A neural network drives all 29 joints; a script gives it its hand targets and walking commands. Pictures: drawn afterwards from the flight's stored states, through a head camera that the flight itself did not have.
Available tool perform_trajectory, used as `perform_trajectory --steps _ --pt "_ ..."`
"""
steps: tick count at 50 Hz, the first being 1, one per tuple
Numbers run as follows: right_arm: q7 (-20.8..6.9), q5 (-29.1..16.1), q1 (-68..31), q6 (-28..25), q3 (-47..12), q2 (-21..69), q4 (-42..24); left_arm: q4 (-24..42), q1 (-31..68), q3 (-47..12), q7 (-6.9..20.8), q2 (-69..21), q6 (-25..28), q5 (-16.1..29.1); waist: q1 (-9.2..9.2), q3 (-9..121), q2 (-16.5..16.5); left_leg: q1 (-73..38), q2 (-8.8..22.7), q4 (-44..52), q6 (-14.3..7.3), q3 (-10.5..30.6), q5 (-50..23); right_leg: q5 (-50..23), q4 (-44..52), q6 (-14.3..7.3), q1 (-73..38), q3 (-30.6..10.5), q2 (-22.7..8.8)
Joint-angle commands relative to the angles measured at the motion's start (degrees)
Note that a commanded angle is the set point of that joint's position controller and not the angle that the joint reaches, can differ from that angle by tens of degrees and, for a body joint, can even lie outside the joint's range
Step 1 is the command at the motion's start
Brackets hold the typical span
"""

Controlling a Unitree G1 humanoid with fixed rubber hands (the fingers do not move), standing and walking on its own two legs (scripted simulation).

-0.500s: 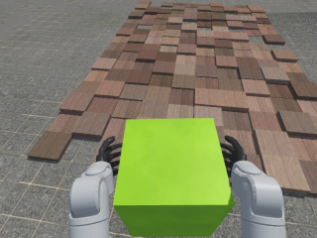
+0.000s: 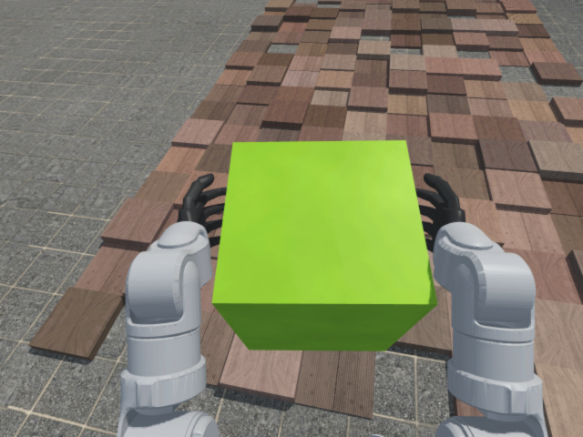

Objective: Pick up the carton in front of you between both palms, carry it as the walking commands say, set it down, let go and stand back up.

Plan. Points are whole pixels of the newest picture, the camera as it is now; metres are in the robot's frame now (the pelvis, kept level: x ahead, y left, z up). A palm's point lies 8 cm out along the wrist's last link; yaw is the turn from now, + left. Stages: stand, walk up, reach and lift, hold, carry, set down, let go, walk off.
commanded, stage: carry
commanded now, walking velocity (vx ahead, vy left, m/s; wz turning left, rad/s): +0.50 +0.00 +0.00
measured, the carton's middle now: (317, 258) +0.34 +0.00 +0.07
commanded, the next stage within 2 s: none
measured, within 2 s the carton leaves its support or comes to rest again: neither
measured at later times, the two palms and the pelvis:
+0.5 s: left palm (244, 69) +0.72 +0.13 +0.16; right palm (404, 66) +0.70 -0.17 +0.17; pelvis +0.31 +0.00 +0.04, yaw -2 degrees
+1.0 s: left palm out of the picture +1.03 +0.08 +0.23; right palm out of the picture +1.04 -0.22 +0.23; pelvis +0.64 -0.08 +0.08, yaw -1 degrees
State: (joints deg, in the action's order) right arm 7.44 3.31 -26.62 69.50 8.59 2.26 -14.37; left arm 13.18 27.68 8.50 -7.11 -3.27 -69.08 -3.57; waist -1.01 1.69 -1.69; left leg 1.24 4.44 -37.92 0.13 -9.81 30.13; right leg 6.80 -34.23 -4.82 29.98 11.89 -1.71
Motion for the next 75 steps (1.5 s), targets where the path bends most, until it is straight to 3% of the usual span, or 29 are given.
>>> perform_trajectory --steps 1,4,8,18,20,21,22,23,24,25,28,33,37,39,40,41,42,43,45,47,54,63,66,67,68,69,70,72,75 --pt "-11.81 -24.49 -45.64 2.46 -36.96 40.61 0.78 -3.66 40.26 -35.27 11.97 -38.28 -2.23 24.26 -3.14 26.69 21.66 35.84 -7.69 -39.01 -1.50 6.87 -1.50 11.53 18.93 -10.59 -45.69 -45.54 -20.37" --pt "-10.97 -26.76 -56.36 3.11 -34.80 46.81 4.33 -2.97 54.56 -34.55 12.11 -45.11 -3.01 28.01 -1.90 25.27 5.01 39.34 -0.78 -40.40 -4.47 11.46 -7.97 -9.01 11.52 -6.96 -39.07 -27.83 -16.42" --pt "-9.88 -26.10 -64.05 4.01 -30.88 51.61 9.88 -6.18 65.17 -31.02 12.49 -50.34 -4.38 29.61 -1.25 27.85 7.29 39.09 -0.60 -33.92 -3.31 9.28 -11.55 -14.35 11.71 -6.38 -37.59 -19.56 -14.14" --pt "-10.50 -20.31 -65.58 6.16 -24.92 56.96 17.85 -13.88 65.43 -24.43 12.96 -55.62 -6.78 23.80 -4.11 22.16 8.36 51.10 -2.75 -12.91 -3.42 2.74 -17.09 -28.70 9.13 -7.02 -49.04 -13.83 -10.68" --pt "-10.97 -19.13 -62.80 6.17 -24.90 57.39 18.27 -13.08 64.51 -25.25 13.25 -56.82 -6.70 23.24 -2.03 20.16 9.73 36.01 -7.19 1.31 -3.84 -2.64 -15.76 -33.85 9.79 -4.20 -40.79 -8.71 -8.75" --pt "-11.22 -18.95 -61.92 6.06 -25.42 58.16 17.89 -12.84 63.89 -25.91 13.37 -57.28 -6.63 23.27 1.31 22.24 11.87 24.30 -9.08 3.06 -5.32 -4.99 -17.80 -43.48 4.03 -2.41 -36.13 -5.25 -8.85" --pt "-11.02 -18.12 -59.98 4.98 -25.51 57.69 18.44 -10.01 66.12 -27.33 13.69 -58.99 -6.91 24.17 6.06 31.21 5.60 2.63 -5.50 -3.24 -12.42 7.59 -23.22 -51.26 -11.90 2.22 -22.80 -4.79 -5.39" --pt "-10.94 -17.86 -57.54 4.12 -25.90 57.13 16.56 -7.91 65.97 -28.58 13.89 -58.87 -6.96 24.77 11.36 40.61 -9.40 -15.64 3.13 4.33 -19.12 26.06 -31.73 -37.00 -34.18 5.28 -6.85 -5.27 0.15" --pt "-10.90 -18.75 -57.86 3.78 -27.72 58.88 13.56 -6.05 65.88 -29.84 14.00 -60.24 -6.38 24.32 11.06 39.38 -19.45 -26.47 11.77 7.83 -22.66 36.44 -58.98 18.84 -46.59 5.47 10.80 -8.99 7.81" --pt "-11.03 -20.26 -58.02 3.63 -29.37 60.36 8.79 -4.63 64.39 -28.88 13.74 -59.54 -5.77 23.19 11.16 38.96 -13.67 -30.60 12.58 2.85 -22.69 36.04 -61.38 23.53 -55.75 3.29 18.69 -17.29 5.99" --pt "-11.41 -26.11 -64.81 2.51 -35.56 62.16 -4.83 0.46 58.37 -28.02 11.81 -54.98 -4.45 18.64 9.16 32.17 -1.35 -23.93 11.01 3.98 -13.50 30.43 -49.41 20.64 -44.78 0.44 24.17 -18.40 -0.18" --pt "-12.77 -30.85 -63.76 2.22 -41.09 56.75 -10.58 3.64 50.19 -28.99 9.59 -44.70 -3.02 12.82 8.50 29.20 -4.75 -18.37 10.16 7.90 -13.83 23.04 -51.27 12.38 -26.79 1.90 19.81 -13.95 -0.92" --pt "-14.06 -31.75 -61.66 4.10 -40.64 53.20 -3.01 0.92 50.08 -28.33 9.17 -39.22 -4.40 11.52 6.22 24.56 -5.36 -0.84 5.57 11.32 -8.34 12.54 -46.26 -3.89 0.44 2.00 -4.65 -5.05 3.04" --pt "-14.32 -31.56 -62.22 5.16 -39.42 52.55 2.20 -3.53 50.54 -27.72 9.77 -39.17 -5.73 12.77 0.44 27.30 -5.48 2.81 3.92 2.10 -4.35 7.14 -52.08 -10.92 5.14 0.66 -20.73 -3.01 4.02" --pt "-14.39 -30.90 -62.45 5.67 -38.25 51.63 5.13 -6.13 50.44 -27.52 10.30 -39.53 -6.38 13.70 -2.49 28.82 -2.35 6.09 1.87 -7.08 -2.58 5.80 -46.79 -8.76 6.15 1.42 -28.97 -4.09 2.56" --pt "-14.38 -29.96 -62.54 6.25 -36.71 50.54 8.27 -8.95 50.56 -26.84 10.97 -40.04 -7.11 15.05 -5.70 30.14 4.35 14.57 -0.26 -18.66 -1.30 6.51 -28.82 -16.67 1.02 2.92 -38.38 -12.12 -4.48" --pt "-14.28 -28.63 -59.71 7.15 -33.94 51.82 12.33 -12.88 50.34 -25.71 11.50 -39.01 -7.49 15.45 -2.14 37.48 21.84 30.57 -8.60 -35.65 0.13 8.85 0.68 -22.66 5.02 -6.59 -50.86 -40.30 -19.49" --pt "-14.00 -27.19 -60.27 7.58 -32.13 50.84 13.80 -14.34 50.81 -26.96 12.20 -42.89 -7.81 18.11 -2.63 38.35 20.66 35.55 -7.93 -42.42 -0.82 12.62 0.44 -14.91 8.57 -8.71 -51.93 -45.60 -19.41" --pt "-13.49 -25.36 -63.09 7.47 -30.09 55.17 15.04 -11.68 58.63 -27.74 13.93 -49.99 -7.84 22.37 -2.78 30.12 9.16 39.55 -5.75 -42.68 -1.50 12.90 -4.53 -24.21 6.98 -7.79 -43.85 -36.16 -15.72" --pt "-12.63 -23.55 -65.08 6.98 -28.34 57.97 13.87 -7.96 65.56 -29.11 14.92 -55.59 -7.65 26.16 -2.18 28.95 5.74 37.55 -3.71 -35.91 -1.59 12.61 -8.71 -26.33 8.50 -5.31 -39.40 -31.25 -13.86" --pt "-8.92 -17.47 -61.13 6.03 -26.88 55.80 11.72 -3.68 68.32 -30.74 14.53 -57.59 -7.27 28.85 -2.61 30.16 7.29 43.59 -2.78 -20.46 -1.76 9.35 -12.38 -28.25 11.35 -6.62 -44.64 -24.56 -13.25" --pt "-10.94 -18.56 -59.70 5.87 -29.33 55.93 15.82 -11.92 61.74 -29.81 15.14 -55.91 -6.10 25.96 -5.38 21.06 9.59 36.91 -6.13 7.79 -2.67 1.87 -30.45 -35.36 9.20 -3.89 -44.49 -14.10 -7.42" --pt "-11.75 -19.74 -59.46 5.87 -28.31 55.93 18.00 -14.30 60.90 -29.62 14.98 -56.58 -5.82 25.97 0.10 24.64 10.68 14.93 -7.51 15.28 -5.75 -0.05 -35.32 -40.50 -1.52 -0.23 -36.10 -8.81 -6.41" --pt "-12.07 -19.80 -58.54 5.71 -27.70 55.71 19.07 -15.14 60.99 -29.68 14.95 -56.91 -5.70 25.90 2.89 27.21 7.06 2.88 -4.52 14.58 -6.16 2.66 -35.51 -31.46 -9.50 1.21 -27.99 -7.49 -4.61" --pt "-12.48 -20.05 -57.53 5.60 -26.94 55.31 19.83 -15.95 61.00 -29.81 14.95 -57.01 -5.66 25.96 3.58 30.99 -1.27 -11.07 7.80 7.28 -7.94 16.25 -49.49 -7.90 -19.51 2.45 -14.62 -7.51 -2.46" --pt "-12.47 -19.65 -57.68 5.11 -26.04 54.41 20.93 -16.75 61.61 -29.56 14.67 -58.54 -5.84 25.65 4.79 36.12 -15.59 -26.04 18.41 8.86 -18.77 37.43 -45.72 24.17 -35.90 4.73 4.67 -9.53 5.79" --pt "-12.75 -20.66 -56.33 4.87 -26.39 56.27 21.28 -16.55 61.82 -29.05 14.33 -58.69 -5.61 25.21 4.84 34.72 -12.44 -24.34 17.00 13.00 -18.84 39.68 -36.85 24.81 -41.18 3.57 11.08 -13.57 4.50" --pt "-13.69 -23.22 -59.66 4.04 -27.67 60.72 18.03 -15.65 61.72 -28.90 13.57 -60.59 -4.88 24.48 4.31 29.08 -3.71 -15.31 13.62 16.19 -14.66 31.38 -37.83 17.44 -35.10 2.67 11.03 -14.57 0.18" --pt "-14.66 -26.62 -62.40 2.42 -30.81 65.30 13.56 -14.44 58.15 -29.27 12.31 -62.91 -3.19 22.75 3.79 29.11 -2.73 -10.67 10.93 18.00 -12.00 24.25 -42.27 12.33 -28.08 4.35 6.76 -13.33 -1.28"
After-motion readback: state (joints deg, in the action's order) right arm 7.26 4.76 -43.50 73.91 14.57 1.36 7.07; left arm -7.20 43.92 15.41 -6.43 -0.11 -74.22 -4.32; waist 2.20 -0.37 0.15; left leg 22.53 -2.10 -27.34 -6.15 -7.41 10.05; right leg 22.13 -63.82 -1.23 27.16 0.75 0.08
